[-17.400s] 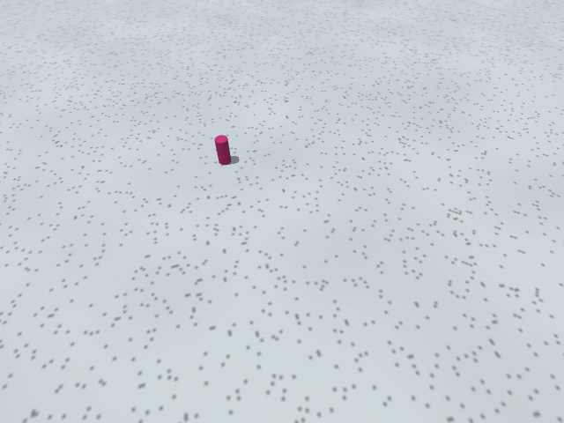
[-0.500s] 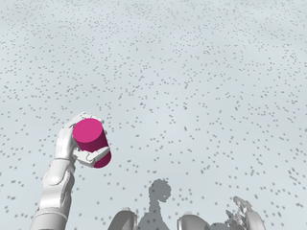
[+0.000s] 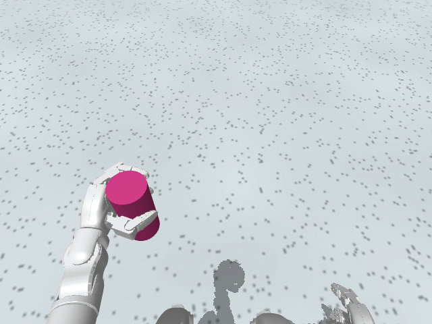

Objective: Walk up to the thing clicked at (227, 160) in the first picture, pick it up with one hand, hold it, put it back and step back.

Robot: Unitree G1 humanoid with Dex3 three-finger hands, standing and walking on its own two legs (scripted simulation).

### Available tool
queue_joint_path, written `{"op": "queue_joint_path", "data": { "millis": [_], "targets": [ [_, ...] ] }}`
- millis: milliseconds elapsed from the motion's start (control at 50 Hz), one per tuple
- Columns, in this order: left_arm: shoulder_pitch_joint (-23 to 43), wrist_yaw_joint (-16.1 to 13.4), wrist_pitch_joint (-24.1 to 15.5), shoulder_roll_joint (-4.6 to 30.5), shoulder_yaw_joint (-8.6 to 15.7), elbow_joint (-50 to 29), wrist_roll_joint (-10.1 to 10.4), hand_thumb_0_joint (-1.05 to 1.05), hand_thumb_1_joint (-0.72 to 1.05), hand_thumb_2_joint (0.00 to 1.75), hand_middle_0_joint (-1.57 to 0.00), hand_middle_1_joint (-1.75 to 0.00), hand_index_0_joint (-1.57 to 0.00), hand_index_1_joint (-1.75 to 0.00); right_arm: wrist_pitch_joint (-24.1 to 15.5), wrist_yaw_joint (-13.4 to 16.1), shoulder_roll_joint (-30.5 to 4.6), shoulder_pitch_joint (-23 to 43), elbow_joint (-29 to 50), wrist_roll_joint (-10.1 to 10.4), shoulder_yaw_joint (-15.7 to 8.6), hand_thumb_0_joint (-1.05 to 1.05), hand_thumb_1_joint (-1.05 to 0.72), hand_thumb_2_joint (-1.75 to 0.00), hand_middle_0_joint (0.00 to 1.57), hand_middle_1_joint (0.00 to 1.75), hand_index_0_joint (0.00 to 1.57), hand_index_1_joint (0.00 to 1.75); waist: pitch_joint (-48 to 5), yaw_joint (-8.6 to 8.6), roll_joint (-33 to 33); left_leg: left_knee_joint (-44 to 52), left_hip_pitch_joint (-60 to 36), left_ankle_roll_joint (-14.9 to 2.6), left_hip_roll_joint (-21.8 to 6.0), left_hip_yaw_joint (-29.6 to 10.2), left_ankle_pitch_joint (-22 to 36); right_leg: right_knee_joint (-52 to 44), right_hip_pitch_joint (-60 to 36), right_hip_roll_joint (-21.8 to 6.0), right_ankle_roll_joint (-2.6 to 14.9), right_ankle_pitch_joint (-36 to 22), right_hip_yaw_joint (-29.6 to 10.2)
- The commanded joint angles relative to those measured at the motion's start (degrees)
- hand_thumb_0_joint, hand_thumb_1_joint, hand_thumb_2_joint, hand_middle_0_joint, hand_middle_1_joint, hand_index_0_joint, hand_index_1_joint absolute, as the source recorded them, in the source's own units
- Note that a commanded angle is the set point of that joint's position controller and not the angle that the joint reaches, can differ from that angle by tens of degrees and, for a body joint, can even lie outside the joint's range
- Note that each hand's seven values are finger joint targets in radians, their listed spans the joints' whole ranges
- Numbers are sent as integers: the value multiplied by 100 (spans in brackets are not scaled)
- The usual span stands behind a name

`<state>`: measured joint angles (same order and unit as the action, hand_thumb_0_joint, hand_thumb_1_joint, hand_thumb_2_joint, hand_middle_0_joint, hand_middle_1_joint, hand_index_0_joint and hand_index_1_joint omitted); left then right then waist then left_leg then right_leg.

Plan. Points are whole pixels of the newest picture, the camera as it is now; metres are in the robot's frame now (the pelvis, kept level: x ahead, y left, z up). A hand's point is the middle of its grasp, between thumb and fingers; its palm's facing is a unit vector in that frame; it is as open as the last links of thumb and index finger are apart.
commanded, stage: hold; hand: left
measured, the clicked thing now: (136, 208) +0.32 +0.17 +0.01
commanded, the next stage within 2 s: none
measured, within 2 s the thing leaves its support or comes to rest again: neither
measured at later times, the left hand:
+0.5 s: hand (128, 207) +0.31 +0.17 +0.04, palm faces -0.01 -1.00 -0.03, open 9.5 cm
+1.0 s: hand (132, 206) +0.31 +0.17 +0.04, palm faces -0.03 -1.00 -0.04, open 9.5 cm
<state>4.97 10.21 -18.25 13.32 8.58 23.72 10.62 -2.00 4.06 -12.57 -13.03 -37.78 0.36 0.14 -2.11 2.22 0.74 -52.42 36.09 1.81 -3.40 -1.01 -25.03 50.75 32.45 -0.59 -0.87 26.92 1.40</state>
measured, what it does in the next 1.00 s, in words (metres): stands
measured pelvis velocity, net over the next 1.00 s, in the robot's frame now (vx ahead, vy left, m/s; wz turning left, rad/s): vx -0.01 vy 0.00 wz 0.00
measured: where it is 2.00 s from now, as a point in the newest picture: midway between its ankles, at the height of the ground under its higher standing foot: outside the picture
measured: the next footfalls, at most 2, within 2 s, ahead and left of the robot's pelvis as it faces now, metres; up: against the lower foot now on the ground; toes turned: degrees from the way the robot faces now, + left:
none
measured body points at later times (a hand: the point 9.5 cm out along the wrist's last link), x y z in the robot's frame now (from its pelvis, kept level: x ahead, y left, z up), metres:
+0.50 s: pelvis -0.02 +0.01 +0.01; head +0.03 +0.01 +0.46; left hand +0.30 +0.23 +0.05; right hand +0.12 -0.24 -0.10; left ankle +0.01 +0.14 -0.69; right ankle -0.02 -0.13 -0.69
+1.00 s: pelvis -0.01 +0.00 +0.01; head +0.03 +0.00 +0.46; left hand +0.30 +0.22 +0.05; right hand +0.11 -0.25 -0.10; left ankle +0.01 +0.14 -0.69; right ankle -0.02 -0.13 -0.69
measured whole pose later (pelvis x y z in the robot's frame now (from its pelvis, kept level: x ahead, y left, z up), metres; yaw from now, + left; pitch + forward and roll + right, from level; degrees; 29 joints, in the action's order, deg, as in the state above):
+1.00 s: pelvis -0.01 +0.00 +0.01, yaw +0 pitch +5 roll -1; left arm 7.0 10.2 -19.7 13.1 7.7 27.5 9.7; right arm -3.2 3.5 -12.6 -12.9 -38.7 0.2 0.1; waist 0.2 1.9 0.6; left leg -46.8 30.4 1.7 -3.0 -0.6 -21.6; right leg 45.6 27.0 -0.9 -1.0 23.6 1.1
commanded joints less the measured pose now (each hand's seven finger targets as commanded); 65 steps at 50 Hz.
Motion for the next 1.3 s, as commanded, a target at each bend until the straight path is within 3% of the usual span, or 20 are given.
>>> {"op": "queue_joint_path", "data": {
  "millis": [0, 200, 280, 300, 400, 440, 460, 540, 660, 700, 720, 800, 860, 900, 940, 1040, 1080, 1180, 1240, 1280],
  "targets": [
    [1840, -51, -667, 886, 483, -1912, 289, 0, 22, 116, -116, -130, -116, -131, -228, 29, -767, -1, 696, 31, -258, 0, -91, -90, 20, 30, 20, 30, -2218, -68, 224, 560, -1518, -223, 231, 129, 2380, -709, -817, 120, 70, -2705, 43],
    [2107, -97, -663, 843, 374, -2024, 228, 0, 23, 116, -117, -131, -118, -131, -239, 3, -765, 28, 638, 11, -274, 0, -91, -90, 20, 30, 20, 30, -1913, -13, 298, 812, -1648, -197, 218, 104, 2201, -850, -803, 134, 99, -2440, 78],
    [2172, -101, -647, 731, 243, -1989, 207, 0, 24, 117, -117, -132, -118, -132, -261, -13, -758, 117, 665, 22, -267, 0, -91, -90, 20, 30, 20, 30, -1724, -11, 391, 996, -1637, -155, 220, 104, 1718, -968, -756, 136, 129, -2010, 95],
    [2313, -107, -665, 844, 383, -1932, 224, 0, 24, 116, -118, -131, -118, -132, -270, -10, -779, 166, 662, 34, -278, 0, -90, -90, 20, 30, 20, 30, -1594, -14, 388, 1062, -1567, -142, 213, 79, 1464, -983, -693, 143, 135, -1777, 112],
    [2348, -104, -680, 744, 323, -1613, 231, 0, 25, 116, -117, -131, -118, -131, -318, -29, -758, 197, 665, 39, -257, 0, -90, -90, 20, 30, 20, 30, -1513, -6, 241, 1135, -1493, -150, 227, 83, 1196, -1064, -710, 133, 126, -1581, 115],
    [2501, -54, -728, 749, 251, -1803, 257, 0, 25, 116, -117, -131, -118, -131, -332, -32, -782, 175, 672, 37, -263, 0, -90, -90, 20, 30, 20, 30, -1663, -7, 288, 1136, -1593, -144, 227, 74, 1247, -1061, -757, 127, 131, -1627, 107],
    [2424, -44, -739, 895, 387, -1750, 237, 0, 27, 116, -117, -130, -118, -130, -344, -31, -785, 208, 670, 46, -261, 0, -90, -90, 20, 30, 20, 30, -1698, -79, 351, 1159, -1657, -133, 231, 86, 1237, -1079, -759, 123, 138, -1590, 110],
    [2465, -15, -774, 713, 223, -1718, 260, 0, 26, 114, -117, -130, -118, -130, -386, -28, -761, 203, 645, 33, -236, 0, -90, -90, 20, 30, 20, 30, -1673, -34, 235, 1128, -1606, -151, 250, 110, 1261, -1119, -833, 107, 121, -1656, 81],
    [2474, -94, -758, 868, 372, -1820, 255, 0, 23, 115, -116, -130, -117, -130, -391, 5, -753, 114, 579, 41, -229, 0, -90, -90, 20, 30, 20, 30, -1929, -63, 313, 1094, -1817, -150, 250, 131, 1737, -1137, -1006, 102, 108, -2085, 68],
    [2434, -95, -723, 705, 227, -1550, 229, 0, 23, 115, -116, -130, -117, -130, -388, 6, -737, 106, 536, 21, -213, 0, -90, -90, 20, 30, 20, 30, -1653, 8, 140, 1100, -1675, -177, 241, 128, 1723, -1138, -967, 105, 88, -2118, 70],
    [2435, -113, -740, 804, 386, -1466, 250, 0, 22, 116, -116, -131, -117, -131, -390, -11, -765, 81, 501, 26, -238, 0, -91, -90, 20, 30, 20, 30, -1663, -20, 108, 1098, -1685, -187, 235, 122, 1797, -1123, -978, 102, 84, -2163, 78],
    [2601, -68, -827, 837, 430, -1314, 215, 0, 25, 118, -119, -134, -120, -134, -362, -14, -742, 204, 546, 25, -236, 0, -90, -90, 20, 30, 20, 30, -1408, -72, 161, 1173, -1520, -192, 265, 157, 1389, -1198, -862, 67, 90, -1820, 46],
    [2419, 5, -910, 947, 460, -1531, 200, 0, 25, 117, -119, -134, -120, -134, -355, -8, -739, 197, 599, 12, -251, 0, -91, -90, 20, 30, 20, 30, -1928, -140, 299, 1109, -1693, -189, 305, 211, 1572, -1214, -1148, 41, 84, -2025, -5],
    [2462, 61, -916, 805, 205, -1774, 183, 0, 23, 116, -118, -133, -119, -133, -377, -15, -759, 138, 607, -4, -255, 0, -91, -90, 20, 30, 20, 30, -2068, -55, 384, 1093, -1922, -164, 262, 156, 1850, -1114, -1107, 93, 104, -2208, 44],
    [2395, 32, -884, 862, 350, -1687, 227, 0, 22, 114, -117, -131, -118, -131, -377, -16, -779, 99, 572, 14, -269, 0, -91, -90, 20, 30, 20, 30, -2115, -69, 380, 1058, -1972, -161, 254, 137, 2018, -1104, -1133, 103, 105, -2318, 59],
    [2645, -43, -827, 711, 255, -1475, 269, 0, 21, 115, -117, -131, -118, -131, -384, 13, -790, 95, 499, 24, -258, 0, -91, -90, 20, 30, 20, 30, -1729, 82, 54, 1120, -1799, -203, 227, 115, 1791, -1176, -945, 117, 73, -2180, 61],
    [2576, -39, -818, 712, 333, -1229, 281, 0, 21, 115, -117, -132, -118, -132, -380, 10, -790, 170, 501, 36, -249, 0, -90, -90, 20, 30, 20, 30, -1386, 39, 77, 1174, -1621, -202, 245, 141, 1543, -1213, -792, 96, 82, -1967, 49],
    [2406, 26, -944, 940, 531, -1300, 230, 0, 23, 118, -120, -135, -121, -135, -353, -27, -785, 211, 571, 25, -284, 0, -90, -90, 20, 30, 20, 30, -1624, -158, 269, 1189, -1635, -173, 274, 154, 1501, -1182, -946, 84, 114, -1867, 57],
    [2346, 68, -946, 1028, 499, -1637, 212, 0, 23, 117, -119, -134, -120, -134, -366, -15, -802, 95, 566, 17, -297, 0, -91, -90, 20, 30, 20, 30, -2248, -129, 370, 1036, -2027, -186, 263, 154, 2175, -1112, -1210, 88, 94, -2477, 41],
    [2337, 100, -907, 851, 297, -1789, 246, 0, 21, 114, -117, -132, -118, -131, -363, -28, -802, 28, 543, 8, -300, 0, -91, -90, 20, 30, 20, 30, -2293, -66, 457, 995, -2182, -165, 223, 106, 2507, -1058, -1133, 122, 110, -2643, 83]
  ]
}}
